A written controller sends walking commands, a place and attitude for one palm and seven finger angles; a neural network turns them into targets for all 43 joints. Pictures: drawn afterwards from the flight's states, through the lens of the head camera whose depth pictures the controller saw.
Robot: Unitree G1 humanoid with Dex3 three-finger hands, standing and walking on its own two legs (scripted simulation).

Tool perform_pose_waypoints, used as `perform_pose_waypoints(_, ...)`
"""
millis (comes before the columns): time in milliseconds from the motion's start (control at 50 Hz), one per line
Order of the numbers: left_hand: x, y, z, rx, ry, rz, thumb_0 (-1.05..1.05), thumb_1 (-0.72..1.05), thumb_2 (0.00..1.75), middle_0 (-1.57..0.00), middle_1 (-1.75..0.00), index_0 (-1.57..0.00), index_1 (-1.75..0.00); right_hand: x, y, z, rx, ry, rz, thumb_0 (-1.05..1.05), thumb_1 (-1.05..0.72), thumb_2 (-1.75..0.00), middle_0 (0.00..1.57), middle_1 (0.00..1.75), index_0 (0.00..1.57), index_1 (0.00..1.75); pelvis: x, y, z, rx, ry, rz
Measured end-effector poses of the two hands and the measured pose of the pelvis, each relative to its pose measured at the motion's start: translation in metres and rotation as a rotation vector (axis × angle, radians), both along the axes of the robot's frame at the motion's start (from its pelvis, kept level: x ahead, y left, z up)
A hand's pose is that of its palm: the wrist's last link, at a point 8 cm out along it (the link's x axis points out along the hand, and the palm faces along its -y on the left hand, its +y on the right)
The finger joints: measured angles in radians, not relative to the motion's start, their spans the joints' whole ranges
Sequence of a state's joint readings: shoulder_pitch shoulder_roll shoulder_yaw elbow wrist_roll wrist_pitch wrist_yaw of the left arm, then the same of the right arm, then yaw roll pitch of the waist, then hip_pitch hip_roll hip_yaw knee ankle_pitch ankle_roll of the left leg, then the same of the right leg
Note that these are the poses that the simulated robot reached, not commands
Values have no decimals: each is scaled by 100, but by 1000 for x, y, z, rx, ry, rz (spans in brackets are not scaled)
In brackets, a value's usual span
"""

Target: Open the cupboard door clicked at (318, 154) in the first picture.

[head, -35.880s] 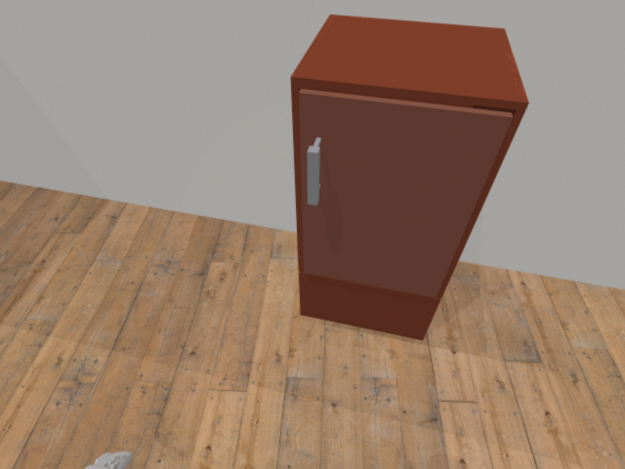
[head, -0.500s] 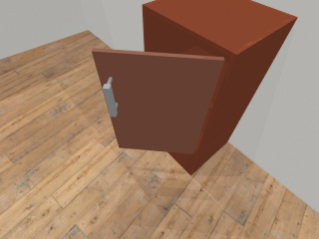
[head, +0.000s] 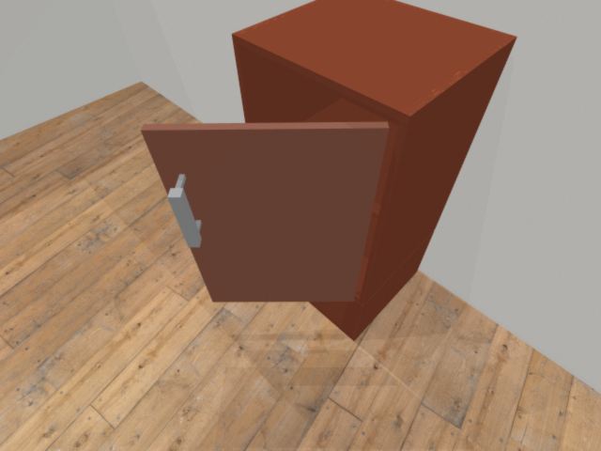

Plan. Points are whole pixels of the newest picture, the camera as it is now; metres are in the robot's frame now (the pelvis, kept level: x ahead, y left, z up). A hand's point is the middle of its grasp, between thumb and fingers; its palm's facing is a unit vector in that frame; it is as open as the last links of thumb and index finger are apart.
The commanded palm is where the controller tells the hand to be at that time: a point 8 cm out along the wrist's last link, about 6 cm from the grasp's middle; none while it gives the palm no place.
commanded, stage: come to a stop and stand still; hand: left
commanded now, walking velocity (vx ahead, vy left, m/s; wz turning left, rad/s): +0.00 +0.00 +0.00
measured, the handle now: (188, 211) +0.53 +0.25 -0.05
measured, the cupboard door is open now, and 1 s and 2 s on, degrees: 44 44 44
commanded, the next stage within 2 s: look again from close up in 0.56 s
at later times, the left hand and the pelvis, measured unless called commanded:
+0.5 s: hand out of the picture -0.03 +0.13 -0.17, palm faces +0.07 -0.98 -0.17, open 7.3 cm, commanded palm none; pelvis -0.01 -0.03 +0.01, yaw +1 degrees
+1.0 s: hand out of the picture +0.01 +0.19 -0.17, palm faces +0.04 -0.97 -0.23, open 7.3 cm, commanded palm none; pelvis +0.00 +0.01 +0.00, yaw +1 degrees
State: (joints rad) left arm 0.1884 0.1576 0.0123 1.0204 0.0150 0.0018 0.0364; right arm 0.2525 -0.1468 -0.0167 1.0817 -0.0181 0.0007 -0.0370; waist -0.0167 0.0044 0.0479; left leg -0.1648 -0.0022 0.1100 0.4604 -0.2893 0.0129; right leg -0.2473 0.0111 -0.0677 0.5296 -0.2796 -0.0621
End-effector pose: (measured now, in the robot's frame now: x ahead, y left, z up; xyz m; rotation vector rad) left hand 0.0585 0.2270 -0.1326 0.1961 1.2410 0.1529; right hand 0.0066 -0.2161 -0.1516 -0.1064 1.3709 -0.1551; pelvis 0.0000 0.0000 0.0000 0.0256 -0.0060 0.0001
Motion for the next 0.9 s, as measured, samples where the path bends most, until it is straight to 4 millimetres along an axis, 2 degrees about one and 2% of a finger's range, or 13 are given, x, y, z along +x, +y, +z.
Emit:
perform_pose_waypoints(140, -16, -10, 0, -4, 7, 25, 0, 94, 90, -21, -30, -20, -30, -17, -6, 4, 16, 42, 19, 1, -92, -90, 20, 30, 20, 30, -4, -13, 4, -3, -9, 7)
perform_pose_waypoints(280, -51, -20, 0, -8, 80, 52, 0, 94, 90, -20, -30, -20, -30, -30, -8, 4, 36, 74, 28, 0, -91, -90, 20, 30, 20, 30, -8, -22, 5, -7, -12, 14)
perform_pose_waypoints(400, -82, -36, -3, -38, 149, 82, 0, 92, 90, -20, -30, -20, -30, -38, -11, 4, 41, 101, 37, 0, -91, -90, 20, 30, 20, 30, -8, -27, 6, -12, -12, 20)
perform_pose_waypoints(520, -100, -54, -7, -81, 192, 107, 1, 91, 90, -20, -30, -20, -30, -42, -13, 7, 32, 117, 41, 0, -91, -90, 20, 30, 20, 30, -6, -29, 6, -17, -9, 26)
perform_pose_waypoints(700, -101, -62, -10, -102, 192, 111, 1, 91, 90, -21, -30, -20, -30, -37, -10, 9, 23, 107, 33, 0, -91, -90, 20, 30, 20, 30, -5, -26, 6, -31, 2, 26)
perform_pose_waypoints(800, -95, -39, -11, -70, 186, 77, 1, 91, 90, -21, -30, -20, -30, -32, -4, 2, 9, 40, -1, 0, -91, -90, 20, 30, 19, 30, -8, -10, 0, -64, 8, 24)
perform_pose_waypoints(900, -73, -10, -7, -32, 127, 60, 1, 91, 90, -21, -30, -20, -30, -34, 17, 0, 36, 20, 5, 0, -91, -90, 20, 30, 19, 30, -4, 3, 1, -42, 3, 16)
